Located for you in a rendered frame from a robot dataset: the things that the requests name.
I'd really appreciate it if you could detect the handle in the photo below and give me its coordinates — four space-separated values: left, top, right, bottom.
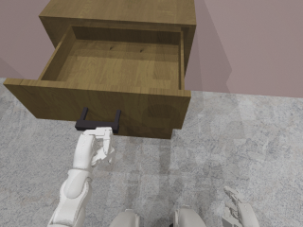
75 107 121 134

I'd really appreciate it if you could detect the robot left thigh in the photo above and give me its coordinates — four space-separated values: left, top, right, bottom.
109 212 140 227

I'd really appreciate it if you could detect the left robot forearm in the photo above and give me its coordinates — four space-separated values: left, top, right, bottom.
46 168 94 227

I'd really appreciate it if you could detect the right robot shin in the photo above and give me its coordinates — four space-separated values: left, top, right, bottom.
179 205 190 210

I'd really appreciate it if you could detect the right robot hand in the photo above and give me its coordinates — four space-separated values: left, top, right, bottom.
222 185 260 227

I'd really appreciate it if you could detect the drawer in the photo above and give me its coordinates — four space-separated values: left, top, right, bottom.
3 25 191 130

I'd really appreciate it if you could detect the cabinet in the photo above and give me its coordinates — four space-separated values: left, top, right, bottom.
39 0 197 140

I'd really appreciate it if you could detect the left robot hand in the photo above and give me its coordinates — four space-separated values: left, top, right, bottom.
73 127 116 173

